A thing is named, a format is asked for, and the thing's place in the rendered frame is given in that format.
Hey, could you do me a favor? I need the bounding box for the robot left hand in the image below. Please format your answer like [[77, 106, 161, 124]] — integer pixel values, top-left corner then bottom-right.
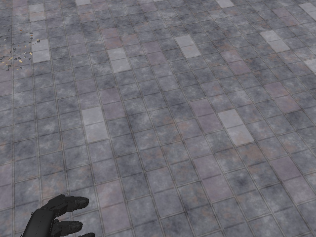
[[20, 194, 96, 237]]

